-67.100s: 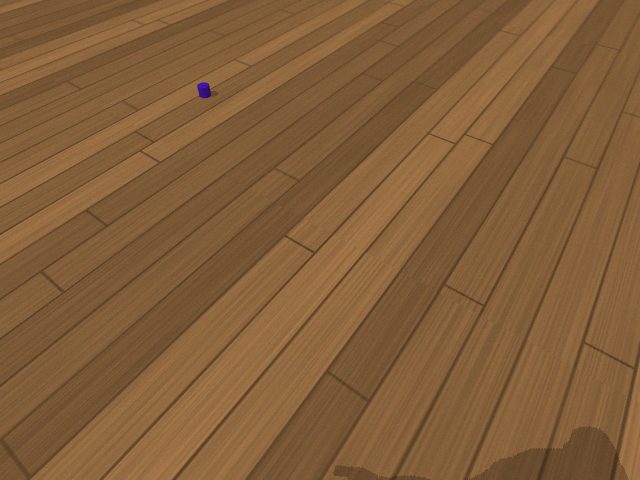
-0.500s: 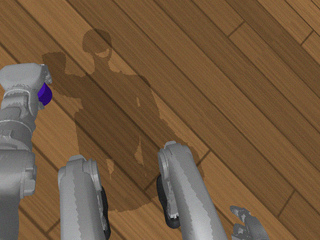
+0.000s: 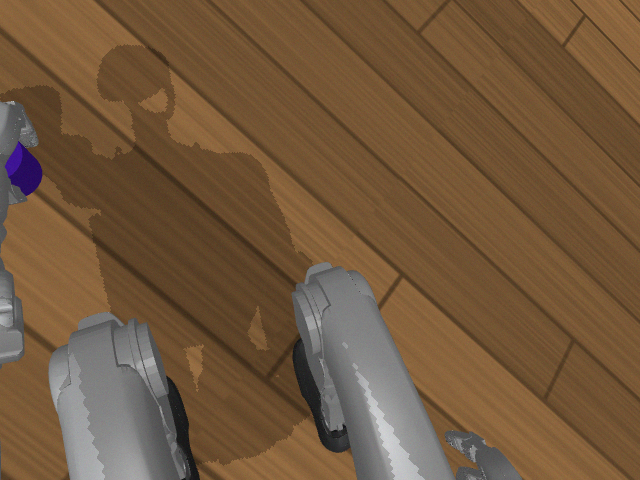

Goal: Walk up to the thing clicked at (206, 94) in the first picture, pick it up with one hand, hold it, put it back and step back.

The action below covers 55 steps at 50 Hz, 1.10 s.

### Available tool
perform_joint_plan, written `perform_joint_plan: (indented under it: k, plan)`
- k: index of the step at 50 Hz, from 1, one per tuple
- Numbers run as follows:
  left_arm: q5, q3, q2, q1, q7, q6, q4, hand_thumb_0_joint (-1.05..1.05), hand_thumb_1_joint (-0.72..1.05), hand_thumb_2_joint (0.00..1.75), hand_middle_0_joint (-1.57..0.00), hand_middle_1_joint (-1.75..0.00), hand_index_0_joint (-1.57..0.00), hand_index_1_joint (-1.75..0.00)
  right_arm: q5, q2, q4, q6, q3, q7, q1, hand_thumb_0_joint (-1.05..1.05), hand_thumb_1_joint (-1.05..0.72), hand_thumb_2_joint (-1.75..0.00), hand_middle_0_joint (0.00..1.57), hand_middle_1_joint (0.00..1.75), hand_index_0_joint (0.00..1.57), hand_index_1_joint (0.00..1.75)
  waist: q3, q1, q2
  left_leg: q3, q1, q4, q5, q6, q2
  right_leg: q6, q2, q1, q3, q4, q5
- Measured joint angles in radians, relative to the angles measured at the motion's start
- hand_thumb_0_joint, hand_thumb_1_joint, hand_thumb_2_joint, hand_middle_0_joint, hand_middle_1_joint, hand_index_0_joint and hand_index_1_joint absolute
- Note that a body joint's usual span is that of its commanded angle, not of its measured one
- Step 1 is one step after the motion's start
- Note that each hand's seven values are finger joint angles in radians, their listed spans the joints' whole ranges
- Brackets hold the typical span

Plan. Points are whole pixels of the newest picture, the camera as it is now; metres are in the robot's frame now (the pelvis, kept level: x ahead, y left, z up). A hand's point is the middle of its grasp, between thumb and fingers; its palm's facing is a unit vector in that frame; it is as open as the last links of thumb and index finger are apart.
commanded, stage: crouch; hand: left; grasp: from above
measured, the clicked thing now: out of the picture +0.52 +0.28 -0.18
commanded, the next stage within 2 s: lower in 0.30 s
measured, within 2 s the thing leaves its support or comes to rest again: rests again in 2.00 s
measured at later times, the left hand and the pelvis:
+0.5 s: hand (9, 172) +0.52 +0.28 -0.19, palm faces -0.45 -0.06 -0.89, open 9.0 cm; pelvis +0.00 +0.00 -0.02, yaw -2 degrees
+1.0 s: hand (31, 183) +0.52 +0.27 -0.24, palm faces -0.46 -0.07 -0.89, open 9.0 cm; pelvis +0.01 +0.00 -0.04, yaw -4 degrees
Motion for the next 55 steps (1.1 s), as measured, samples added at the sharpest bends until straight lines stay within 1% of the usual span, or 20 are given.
perform_joint_plan:
  k: [9, 14, 17, 19, 23, 26, 30, 40, 48, 55]
  plan:
    - [0.008, -0.004, 0.039, -0.014, 0.000, -0.009, 0.017, 0.00, 0.09, 0.55, -0.56, -0.81, -0.70, -0.77, -0.007, -0.001, -0.007, -0.003, 0.037, -0.003, -0.003, 0.00, -0.90, -0.90, 0.20, 0.30, 0.20, 0.30, 0.020, -0.015, -0.009, -0.017, -0.037, 0.044, 0.003, -0.001, -0.004, 0.003, 0.005, -0.030, -0.011, 0.034, 0.004]
    - [0.004, -0.010, 0.048, -0.018, 0.003, -0.002, 0.014, 0.00, 0.09, 0.56, -0.55, -0.82, -0.69, -0.78, -0.009, -0.002, -0.014, -0.007, 0.049, 0.001, -0.009, 0.00, -0.91, -0.90, 0.20, 0.30, 0.20, 0.30, 0.032, -0.018, -0.017, -0.023, -0.046, 0.060, -0.001, -0.003, -0.006, 0.003, 0.005, -0.037, -0.015, 0.049, 0.001]
    - [0.006, -0.005, 0.054, -0.014, 0.002, -0.001, 0.003, 0.00, 0.09, 0.57, -0.55, -0.82, -0.69, -0.78, -0.010, -0.004, -0.021, -0.008, 0.053, 0.005, -0.013, 0.00, -0.91, -0.90, 0.20, 0.30, 0.20, 0.30, 0.038, -0.019, -0.020, -0.028, -0.052, 0.069, -0.003, -0.005, -0.007, 0.003, 0.006, -0.041, -0.019, 0.055, -0.001]
    - [0.004, -0.011, 0.056, -0.015, 0.001, 0.003, 0.003, 0.00, 0.09, 0.57, -0.55, -0.82, -0.69, -0.79, -0.012, -0.005, -0.023, -0.007, 0.056, 0.008, -0.017, 0.00, -0.91, -0.90, 0.20, 0.30, 0.20, 0.30, 0.043, -0.019, -0.022, -0.030, -0.053, 0.073, -0.004, -0.005, -0.007, 0.004, 0.007, -0.042, -0.020, 0.059, -0.002]
    - [-0.002, -0.006, 0.061, -0.010, -0.002, 0.003, -0.005, 0.00, 0.09, 0.58, -0.55, -0.82, -0.68, -0.79, -0.015, -0.009, -0.028, -0.006, 0.061, 0.011, -0.023, 0.00, -0.91, -0.90, 0.20, 0.30, 0.20, 0.30, 0.049, -0.019, -0.024, -0.035, -0.056, 0.081, -0.008, -0.006, -0.006, 0.006, 0.009, -0.045, -0.023, 0.064, -0.003]
    - [-0.005, -0.013, 0.066, -0.017, 0.001, 0.002, 0.014, 0.01, 0.08, 0.59, -0.54, -0.82, -0.68, -0.80, -0.017, -0.013, -0.031, -0.007, 0.068, 0.014, -0.028, 0.00, -0.91, -0.90, 0.20, 0.30, 0.20, 0.30, 0.053, -0.023, -0.027, -0.039, -0.058, 0.088, -0.011, -0.007, -0.006, 0.006, 0.010, -0.048, -0.025, 0.069, -0.005]
    - [0.000, -0.006, 0.085, -0.024, 0.004, -0.008, 0.036, 0.01, 0.08, 0.60, -0.54, -0.83, -0.68, -0.80, -0.024, -0.019, -0.041, -0.013, 0.081, 0.018, -0.035, 0.00, -0.91, -0.90, 0.20, 0.30, 0.20, 0.30, 0.072, -0.032, -0.034, -0.047, -0.062, 0.102, -0.013, -0.006, -0.006, 0.010, 0.014, -0.048, -0.031, 0.077, -0.003]
    - [0.022, 0.012, 0.117, -0.019, 0.052, -0.025, 0.051, 0.01, 0.08, 0.59, -0.54, -0.83, -0.68, -0.80, -0.040, -0.026, -0.052, -0.031, 0.106, 0.024, -0.029, 0.00, -0.91, -0.90, 0.20, 0.30, 0.20, 0.30, 0.105, -0.048, -0.056, -0.063, -0.081, 0.135, -0.017, -0.008, -0.008, 0.011, 0.019, -0.062, -0.041, 0.100, -0.005]
    - [0.014, 0.012, 0.135, -0.023, 0.086, -0.011, 0.078, 0.00, 0.08, 0.58, -0.55, -0.82, -0.69, -0.79, -0.050, -0.025, -0.052, -0.049, 0.129, 0.031, -0.032, 0.00, -0.91, -0.90, 0.20, 0.30, 0.20, 0.30, 0.119, -0.061, -0.066, -0.074, -0.084, 0.146, -0.028, -0.010, -0.006, 0.014, 0.023, -0.064, -0.049, 0.103, -0.009]
    - [0.009, 0.017, 0.157, -0.028, 0.101, -0.009, 0.105, 0.00, 0.08, 0.56, -0.56, -0.81, -0.70, -0.77, -0.059, -0.030, -0.063, -0.069, 0.148, 0.035, -0.042, 0.00, -0.90, -0.90, 0.20, 0.30, 0.20, 0.30, 0.144, -0.076, -0.076, -0.083, -0.079, 0.157, -0.035, -0.008, -0.004, 0.016, 0.028, -0.056, -0.056, 0.104, -0.011]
